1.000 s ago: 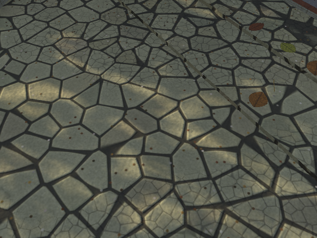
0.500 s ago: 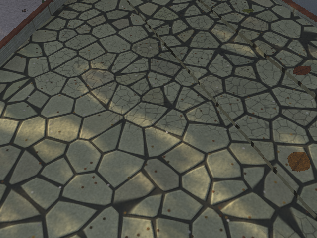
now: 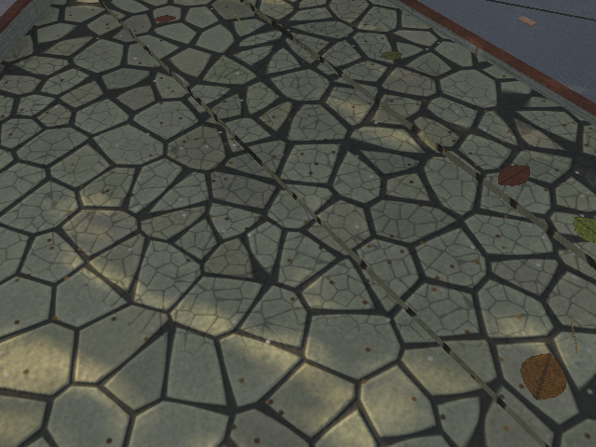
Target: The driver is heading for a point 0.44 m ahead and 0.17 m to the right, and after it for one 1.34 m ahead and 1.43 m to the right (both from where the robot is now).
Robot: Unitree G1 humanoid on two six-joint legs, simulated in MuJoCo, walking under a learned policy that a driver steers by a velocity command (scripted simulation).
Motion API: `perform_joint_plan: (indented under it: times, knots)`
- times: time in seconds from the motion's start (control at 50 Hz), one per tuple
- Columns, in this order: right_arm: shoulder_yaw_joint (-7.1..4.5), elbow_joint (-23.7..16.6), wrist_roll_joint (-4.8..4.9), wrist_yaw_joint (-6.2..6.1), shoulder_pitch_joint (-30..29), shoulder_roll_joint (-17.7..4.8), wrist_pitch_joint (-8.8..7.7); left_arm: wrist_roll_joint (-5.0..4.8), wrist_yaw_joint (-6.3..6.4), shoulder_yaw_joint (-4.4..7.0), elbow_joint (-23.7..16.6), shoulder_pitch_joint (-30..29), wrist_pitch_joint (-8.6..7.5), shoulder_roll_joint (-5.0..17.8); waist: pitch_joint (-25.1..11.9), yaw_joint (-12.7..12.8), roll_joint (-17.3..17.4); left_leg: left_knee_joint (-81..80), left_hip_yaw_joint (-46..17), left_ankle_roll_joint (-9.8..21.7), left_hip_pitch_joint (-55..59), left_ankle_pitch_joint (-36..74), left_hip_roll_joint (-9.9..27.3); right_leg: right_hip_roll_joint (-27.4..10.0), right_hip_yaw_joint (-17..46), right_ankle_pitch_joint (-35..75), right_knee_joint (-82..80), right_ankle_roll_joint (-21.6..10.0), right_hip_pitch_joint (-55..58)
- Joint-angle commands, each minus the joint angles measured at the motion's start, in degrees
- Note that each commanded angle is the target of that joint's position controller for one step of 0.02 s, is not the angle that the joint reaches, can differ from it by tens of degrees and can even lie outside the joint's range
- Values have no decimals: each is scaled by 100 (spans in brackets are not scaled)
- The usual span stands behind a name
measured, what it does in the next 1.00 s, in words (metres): walks ahead, turning right: right foot, then left foot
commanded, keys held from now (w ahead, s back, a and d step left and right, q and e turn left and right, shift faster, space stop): w+e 0.38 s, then e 0.62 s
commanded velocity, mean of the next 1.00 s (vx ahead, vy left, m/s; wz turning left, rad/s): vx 0.30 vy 0.00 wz -0.55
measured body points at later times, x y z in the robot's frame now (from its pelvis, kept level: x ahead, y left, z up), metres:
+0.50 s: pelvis +0.28 -0.08 +0.00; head +0.31 -0.11 +0.45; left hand +0.43 +0.17 -0.11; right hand +0.38 -0.39 -0.10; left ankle +0.43 +0.09 -0.67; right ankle +0.26 -0.14 -0.75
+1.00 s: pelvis +0.42 -0.08 -0.01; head +0.46 -0.11 +0.44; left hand +0.70 +0.07 -0.11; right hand +0.38 -0.39 -0.11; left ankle +0.55 -0.02 -0.75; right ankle +0.35 -0.20 -0.70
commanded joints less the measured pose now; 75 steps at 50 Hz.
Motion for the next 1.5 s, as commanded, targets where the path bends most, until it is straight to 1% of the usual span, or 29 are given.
perform_joint_plan:
  times: [0.02, 0.14, 0.2, 0.24, 0.26, 0.28, 0.3, 0.32, 0.34, 0.4, 0.46, 0.52, 0.6, 0.68, 0.7, 0.72, 0.74, 0.76, 0.78, 0.84, 0.98, 1.1, 1.12, 1.14, 1.16, 1.18, 1.22, 1.28, 1.5]
  knots:
    - [-146, -377, 25, -96, -323, -865, -82, 36, -85, 0, -371, -264, -52, 153, 308, 60, 553, -760, -278, 613, -331, 1581, 1505, -9, -219, 889, -840, 7, 169]
    - [-212, -221, 139, -156, 181, -1060, 147, 29, -319, -84, -951, -1126, -44, 91, 577, -196, 486, -219, 83, 507, 971, 2456, 1940, 140, -709, 225, -1679, -217, -221]
    - [-284, -363, 172, -226, -74, -1304, 282, 17, -399, 64, -1046, -622, -11, 396, 70, 251, 826, 973, 340, 304, 1151, 5106, 1959, 655, -1208, -648, -1679, -523, 873]
    - [-263, -485, 178, -263, -228, -1311, 330, -2, -306, 392, -688, 1029, 19, 1007, -800, 1131, 599, 3339, 517, -26, 116, 4832, 1584, 942, -987, -305, -2204, -933, 3367]
    - [-88, -726, 3, -203, 164, -729, 215, 0, -181, 563, -592, 1530, 58, 1665, -1412, 916, -704, 5489, 469, -346, -2141, 1128, 888, -446, 1423, -408, -2258, -1663, 5478]
    - [45, -894, 68, -87, 165, -481, -55, 22, -201, 482, -746, 1445, -7, 1663, -2195, 689, -994, 6764, -812, -440, -3615, -2300, -58, -1377, 4263, -987, -3351, -2475, 6494]
    - [-71, -1051, 299, 4, -534, -906, -240, 81, -216, 351, -753, 1435, -47, 1221, -1805, 965, -441, 6919, -1398, -271, -4256, -1975, 304, -1197, 3691, -1007, -3575, -2105, 6333]
    - [-56, -1145, 365, 26, -794, -905, -321, 66, -206, 286, -781, 1123, -83, 980, -1105, 826, -181, 6539, -1306, -145, -4373, -1481, 560, -982, 2809, -701, -3567, -1865, 5541]
    - [-72, -1089, 250, -14, -807, -879, -324, 57, -210, 228, -884, 680, -96, 811, -643, 529, 303, 5987, -1265, -153, -4045, -1116, 800, -724, 2160, -205, -3623, -1683, 4577]
    - [-175, -1087, 82, -65, -593, -926, -74, 131, -150, 154, -1141, 134, -101, 672, -256, 74, 132, 5128, -1197, -366, -3108, -765, 1002, -361, 1412, 1029, -3929, -1586, 3087]
    - [-147, -1255, -15, -143, -831, -757, 56, 135, -24, 237, -1152, 277, -83, 983, -150, 42, 97, 4189, -975, -668, -2924, -185, 747, -74, 697, 2799, -3746, -1470, 2531]
    - [-73, -1436, 8, -123, -1330, -585, 76, 48, 77, 258, -1150, 462, 68, 991, -330, 258, -180, 2864, -899, -715, -2515, 930, 387, 286, 400, 2674, -3423, -1091, 2436]
    - [-93, -1680, 91, -39, -1785, -733, 109, 28, 152, 252, -1141, 649, 235, 935, -443, 444, -383, 1907, -1095, -689, -2340, 1249, 122, 158, 1007, 1691, -2999, -864, 2846]
    - [-218, -1621, 15, -7, -1202, -1039, -34, 36, 211, 200, -1377, 242, 278, 767, -549, 36, -475, 874, -1200, -355, -1579, 1531, 241, 323, 1615, 1022, -1938, -573, 3160]
    - [-278, -1629, -109, -52, -827, -1332, -65, 115, 202, 106, -1536, 230, 243, 485, -1098, -44, -6, 1048, -1783, -2, -403, 3045, 1061, 708, 1297, 239, -867, -316, 2677]
    - [-268, -1696, -225, -103, -667, -1501, -3, 205, 188, 16, -1493, 1196, 222, 141, -1667, 381, 1353, 1414, -3201, 892, 1188, 5629, 2498, 1479, 659, -3622, 605, 57, 1359]
    - [-310, -1586, -65, -80, -429, -1467, 115, 80, 136, 68, -1475, 1788, 221, 652, -2237, 477, 2092, 1194, -4627, 1582, 1568, 4433, 3242, 1244, 466, -4025, 1716, 259, 643]
    - [-209, -1787, 13, -97, -714, -1051, 184, 6, 147, 205, -1349, 1436, 314, 1120, -1772, 298, 1299, 1056, -4062, 1401, 1168, 3264, 2804, 944, 476, -3518, 2224, 453, 393]
    - [-134, -1838, 4, -127, -895, -836, 275, 11, 172, 254, -1415, 892, 431, 1227, -1289, 183, 902, 975, -3227, 1106, 653, 2482, 2412, 806, 243, -3088, 2301, 559, 252]
    - [-122, -1863, -66, -193, -1317, -946, 448, 0, 197, 211, -1563, 595, 659, 869, -479, 337, 951, 384, -2002, 889, -938, 1309, 1706, 548, -132, -2400, 1818, 605, 806]
    - [-251, -1817, 5, -249, -1345, -1202, 545, 71, 102, 86, -1816, 261, 602, 586, -810, 200, 1136, 183, -1196, 1096, -786, 1372, 2000, 290, -521, -1802, -42, 467, 1578]
    - [-295, -1668, 203, -184, -1314, -1274, 650, 100, -61, 199, -1719, 612, 641, 712, -689, 429, 1092, 775, -678, 513, -1033, 363, 1987, 592, -976, -1060, -2080, -79, 2812]
    - [-261, -1546, 214, -166, -1079, -1083, 676, 123, -34, 270, -1657, 818, 639, 861, -550, 461, 722, 1349, -390, 99, -1499, -160, 1750, 553, -645, -689, -2661, -313, 3278]
    - [-161, -1610, 48, -116, -955, -699, 692, 144, 69, 409, -1729, 924, 628, 1445, -354, 304, -908, 3094, 279, -535, -2793, -1529, 1010, -781, 1329, 509, -3346, -865, 3851]
    - [-197, -1943, -38, -157, -1375, -826, 637, 287, 68, 449, -1957, 696, 551, 1889, -223, 374, -1449, 4357, -363, -751, -3806, -2701, 320, -1639, 2579, 1178, -3500, -1852, 3452]
    - [-259, -2000, 24, -198, -1733, -1020, 613, 383, 36, 407, -1943, 636, 420, 1656, -357, 567, -901, 5014, -954, -646, -3796, -2430, 379, -1412, 2336, 619, -3640, -1843, 3216]
    - [-335, -1776, 66, -272, -1409, -1083, 647, 221, 53, 294, -1967, 47, 309, 1281, -292, 203, -507, 5093, -1144, -549, -3744, -1405, 524, -782, 1539, 98, -3498, -1143, 3144]
    - [-343, -1714, 30, -261, -1186, -1023, 647, 161, 127, 158, -2035, -93, 342, 1007, -519, 89, -544, 5327, -1089, -689, -3294, -862, 365, -491, 1205, 897, -3339, -1065, 3033]
    - [-238, -1881, 163, -58, -1421, -886, 498, 108, 119, 276, -2124, -2, 505, 1242, -570, 358, -725, 2656, -1251, -694, -2225, -1133, 35, -344, 2240, 898, -2958, -1183, 3250]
